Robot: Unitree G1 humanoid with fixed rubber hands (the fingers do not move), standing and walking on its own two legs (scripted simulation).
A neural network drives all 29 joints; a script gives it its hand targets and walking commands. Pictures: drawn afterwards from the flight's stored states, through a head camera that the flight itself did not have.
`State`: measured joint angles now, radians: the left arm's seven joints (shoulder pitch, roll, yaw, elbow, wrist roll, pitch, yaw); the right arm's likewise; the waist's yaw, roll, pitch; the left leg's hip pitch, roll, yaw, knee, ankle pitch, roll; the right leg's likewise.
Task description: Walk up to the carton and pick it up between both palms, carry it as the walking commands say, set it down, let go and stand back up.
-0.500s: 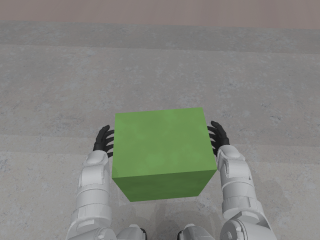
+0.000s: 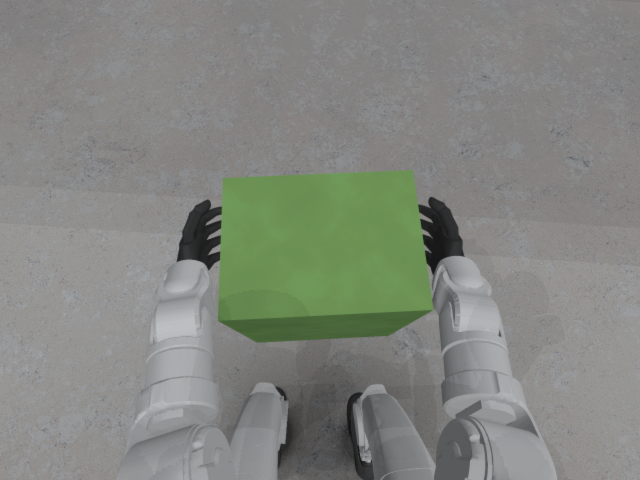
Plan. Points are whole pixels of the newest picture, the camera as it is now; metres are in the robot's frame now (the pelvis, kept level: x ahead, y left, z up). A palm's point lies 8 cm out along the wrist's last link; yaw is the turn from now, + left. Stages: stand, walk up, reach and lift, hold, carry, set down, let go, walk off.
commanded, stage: set down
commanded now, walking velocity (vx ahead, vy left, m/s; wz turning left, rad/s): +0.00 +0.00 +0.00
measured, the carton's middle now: (321, 271) +0.37 +0.00 -0.13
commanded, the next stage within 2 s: none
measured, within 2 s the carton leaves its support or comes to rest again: neither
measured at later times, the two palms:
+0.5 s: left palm (216, 260) +0.40 +0.16 -0.15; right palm (424, 257) +0.40 -0.16 -0.15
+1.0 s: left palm (228, 260) +0.43 +0.16 -0.24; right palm (408, 259) +0.42 -0.16 -0.24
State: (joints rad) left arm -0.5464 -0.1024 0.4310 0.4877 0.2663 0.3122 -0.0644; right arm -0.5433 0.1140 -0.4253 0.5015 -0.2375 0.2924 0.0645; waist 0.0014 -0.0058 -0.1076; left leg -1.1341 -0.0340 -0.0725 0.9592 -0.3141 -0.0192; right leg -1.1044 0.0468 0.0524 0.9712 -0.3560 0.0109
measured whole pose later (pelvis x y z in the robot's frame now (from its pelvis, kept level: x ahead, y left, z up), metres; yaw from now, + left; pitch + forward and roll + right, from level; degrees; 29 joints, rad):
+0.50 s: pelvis -0.02 +0.01 -0.08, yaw -1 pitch +40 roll -1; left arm -0.69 -0.07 0.43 0.54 0.20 0.31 0.01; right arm -0.71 0.04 -0.44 0.58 -0.19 0.29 0.05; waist 0.00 0.00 -0.23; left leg -1.60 -0.07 -0.08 1.31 -0.41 -0.02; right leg -1.56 0.07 0.08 1.31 -0.45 0.04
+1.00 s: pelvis -0.03 +0.00 -0.15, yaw -1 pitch +46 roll -1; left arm -0.88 0.02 0.40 0.65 0.15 0.29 0.04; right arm -0.88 -0.01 -0.43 0.66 -0.13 0.28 -0.02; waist 0.00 0.00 -0.21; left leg -1.90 -0.09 -0.09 1.58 -0.47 -0.05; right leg -1.87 0.11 0.07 1.59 -0.52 0.05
